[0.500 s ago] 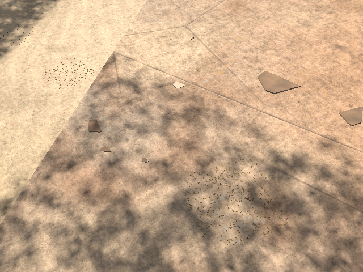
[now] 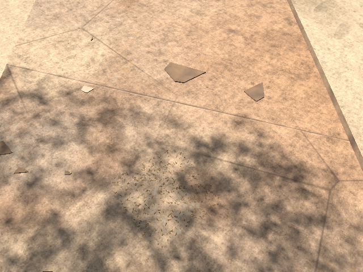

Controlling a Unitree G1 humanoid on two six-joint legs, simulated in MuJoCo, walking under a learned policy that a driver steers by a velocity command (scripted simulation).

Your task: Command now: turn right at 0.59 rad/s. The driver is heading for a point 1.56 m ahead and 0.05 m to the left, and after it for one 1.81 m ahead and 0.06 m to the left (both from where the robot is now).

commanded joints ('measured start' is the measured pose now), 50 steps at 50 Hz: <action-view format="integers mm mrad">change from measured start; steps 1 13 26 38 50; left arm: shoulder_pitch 74 10 -34 -95 -46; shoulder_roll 171 64 34 21 -27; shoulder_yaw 64 -1 -36 -21 -31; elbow -27 -103 -76 -65 9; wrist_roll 0 1 36 33 71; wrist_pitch -8 -3 -60 -119 -140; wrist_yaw -4 -45 -20 -71 -82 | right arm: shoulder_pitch -136 2 28 235 242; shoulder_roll -106 -216 -98 -145 -141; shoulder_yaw -25 -45 -12 -16 12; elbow -124 -96 -32 -10 -15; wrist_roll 6 39 29 10 1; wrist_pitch -16 18 30 -127 -112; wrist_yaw -17 -22 -26 48 32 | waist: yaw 58 -30 -19 -106 -65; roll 177 255 -88 125 152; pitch -53 -96 -89 64 19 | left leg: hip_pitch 109 193 -166 135 234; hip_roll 304 322 90 217 257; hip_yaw -253 -49 -7 -250 -133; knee -223 -158 457 -269 -389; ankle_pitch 246 350 -86 -509 -12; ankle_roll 173 194 -112 260 209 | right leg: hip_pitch -126 144 330 -37 99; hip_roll -65 -138 -311 -154 -150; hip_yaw -11 -213 13 -40 -212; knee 377 -184 -540 -302 -301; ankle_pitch -15 50 497 -189 82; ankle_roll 52 49 -201 -54 -19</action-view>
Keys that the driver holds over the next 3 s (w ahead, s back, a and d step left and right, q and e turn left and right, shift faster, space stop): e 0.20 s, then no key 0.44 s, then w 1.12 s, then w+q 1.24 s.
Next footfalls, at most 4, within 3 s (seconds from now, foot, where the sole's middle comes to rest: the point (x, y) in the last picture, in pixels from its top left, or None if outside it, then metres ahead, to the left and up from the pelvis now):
0.32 right None -0.01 -0.15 -0.77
0.70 left None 0.00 0.08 -0.77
1.06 right None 0.06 -0.21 -0.77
1.50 left None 0.48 -0.06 -0.77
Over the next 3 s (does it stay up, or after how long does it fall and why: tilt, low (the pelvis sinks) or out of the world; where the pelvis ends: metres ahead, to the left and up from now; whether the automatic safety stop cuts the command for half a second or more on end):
stays up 1.04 -0.14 0.01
